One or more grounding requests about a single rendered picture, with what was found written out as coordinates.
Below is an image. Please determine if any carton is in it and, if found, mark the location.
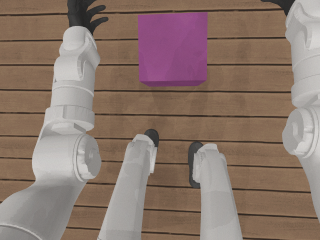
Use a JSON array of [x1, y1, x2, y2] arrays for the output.
[[138, 12, 208, 87]]

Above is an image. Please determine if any right robot forearm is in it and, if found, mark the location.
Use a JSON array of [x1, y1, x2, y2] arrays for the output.
[[285, 0, 320, 108]]

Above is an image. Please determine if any robot right shin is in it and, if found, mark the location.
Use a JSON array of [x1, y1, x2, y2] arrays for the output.
[[192, 143, 227, 183]]

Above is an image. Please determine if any right robot hand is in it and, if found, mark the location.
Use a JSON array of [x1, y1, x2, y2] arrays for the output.
[[261, 0, 295, 16]]

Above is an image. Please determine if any robot left upper arm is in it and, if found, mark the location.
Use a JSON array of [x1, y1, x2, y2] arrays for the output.
[[0, 133, 102, 240]]

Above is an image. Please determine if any left robot hand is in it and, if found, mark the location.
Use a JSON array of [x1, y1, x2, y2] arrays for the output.
[[67, 0, 109, 36]]

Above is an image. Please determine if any robot left foot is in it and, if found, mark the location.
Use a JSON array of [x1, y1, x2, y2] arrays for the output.
[[144, 129, 159, 151]]

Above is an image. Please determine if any left robot forearm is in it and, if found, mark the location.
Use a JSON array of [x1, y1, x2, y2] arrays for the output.
[[32, 26, 101, 174]]

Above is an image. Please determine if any robot right upper arm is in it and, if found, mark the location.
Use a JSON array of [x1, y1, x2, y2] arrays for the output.
[[282, 105, 320, 223]]

